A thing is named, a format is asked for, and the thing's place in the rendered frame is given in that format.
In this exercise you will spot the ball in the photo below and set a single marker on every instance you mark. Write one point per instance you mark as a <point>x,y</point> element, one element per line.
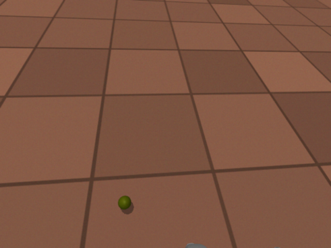
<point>124,202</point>

